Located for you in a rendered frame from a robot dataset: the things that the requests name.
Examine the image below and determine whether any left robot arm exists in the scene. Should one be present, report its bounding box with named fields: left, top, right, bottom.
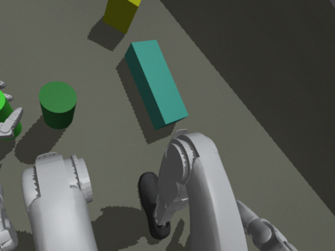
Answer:
left=0, top=183, right=18, bottom=251

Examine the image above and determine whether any right robot arm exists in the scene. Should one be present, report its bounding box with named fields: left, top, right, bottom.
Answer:
left=247, top=218, right=298, bottom=251

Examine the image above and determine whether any left robot hand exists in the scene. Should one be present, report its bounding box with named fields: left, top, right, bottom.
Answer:
left=0, top=81, right=24, bottom=139

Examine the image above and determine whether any right robot hand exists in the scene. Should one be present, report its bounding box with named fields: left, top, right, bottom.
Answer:
left=236, top=200, right=259, bottom=235

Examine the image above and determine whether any right robot foot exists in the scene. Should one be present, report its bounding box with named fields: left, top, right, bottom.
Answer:
left=139, top=172, right=171, bottom=239

